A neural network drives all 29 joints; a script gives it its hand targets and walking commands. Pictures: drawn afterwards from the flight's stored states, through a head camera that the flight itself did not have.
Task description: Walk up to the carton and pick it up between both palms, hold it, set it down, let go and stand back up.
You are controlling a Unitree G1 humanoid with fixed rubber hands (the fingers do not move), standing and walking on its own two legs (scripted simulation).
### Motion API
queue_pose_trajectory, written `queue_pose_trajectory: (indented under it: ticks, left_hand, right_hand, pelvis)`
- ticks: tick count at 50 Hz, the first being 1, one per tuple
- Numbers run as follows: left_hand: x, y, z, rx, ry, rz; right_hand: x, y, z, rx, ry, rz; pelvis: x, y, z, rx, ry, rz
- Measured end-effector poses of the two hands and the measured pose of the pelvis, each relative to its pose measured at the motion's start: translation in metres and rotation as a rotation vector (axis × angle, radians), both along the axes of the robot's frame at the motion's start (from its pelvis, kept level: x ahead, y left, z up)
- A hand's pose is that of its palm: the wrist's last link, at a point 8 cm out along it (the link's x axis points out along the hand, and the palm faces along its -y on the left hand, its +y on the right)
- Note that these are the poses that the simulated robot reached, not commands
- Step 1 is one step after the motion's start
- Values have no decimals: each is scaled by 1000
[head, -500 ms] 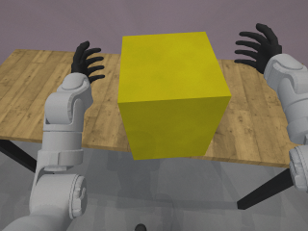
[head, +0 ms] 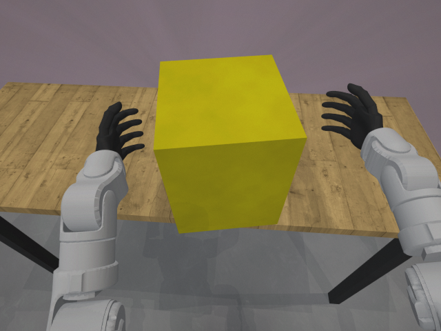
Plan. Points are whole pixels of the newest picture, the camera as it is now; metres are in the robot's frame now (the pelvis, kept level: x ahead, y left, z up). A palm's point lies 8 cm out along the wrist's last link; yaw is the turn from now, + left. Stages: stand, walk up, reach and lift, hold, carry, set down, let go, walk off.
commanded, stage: set down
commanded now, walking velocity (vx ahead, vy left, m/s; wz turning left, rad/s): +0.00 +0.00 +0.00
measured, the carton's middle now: (223, 148) +0.42 +0.05 +0.09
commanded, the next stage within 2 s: none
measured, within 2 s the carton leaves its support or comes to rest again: neither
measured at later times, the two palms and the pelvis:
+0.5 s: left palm (120, 190) +0.30 +0.21 +0.11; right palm (375, 183) +0.34 -0.21 +0.11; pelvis +0.00 -0.01 +0.00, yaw -1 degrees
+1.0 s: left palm (123, 235) +0.25 +0.20 +0.06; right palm (376, 237) +0.27 -0.21 +0.05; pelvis +0.01 -0.01 +0.00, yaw -1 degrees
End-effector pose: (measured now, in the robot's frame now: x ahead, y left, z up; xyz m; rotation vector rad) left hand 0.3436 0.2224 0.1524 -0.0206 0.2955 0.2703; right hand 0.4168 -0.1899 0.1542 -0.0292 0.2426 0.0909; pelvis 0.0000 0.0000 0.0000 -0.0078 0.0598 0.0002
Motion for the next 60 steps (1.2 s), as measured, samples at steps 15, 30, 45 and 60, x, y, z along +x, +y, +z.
queue_pose_trajectory:
  ticks: [15, 30, 45, 60]
  left_hand:
    - [-27, -11, -21, -13, 8, -1]
    - [-58, -20, -48, -15, 29, 7]
    - [-89, -24, -78, 1, 52, 0]
    - [-107, -3, -120, 16, 189, -24]
  right_hand:
    - [-43, -10, -32, 13, 3, -11]
    - [-89, -19, -59, 26, 10, -38]
    - [-134, -23, -90, 30, 27, -68]
    - [-151, -15, -125, -12, 144, -87]
  pelvis:
    - [2, -3, 1, 9, -27, -12]
    - [3, -8, 2, 17, -64, -22]
    - [5, -10, 3, 19, -89, -22]
    - [16, -4, 4, 18, -72, -19]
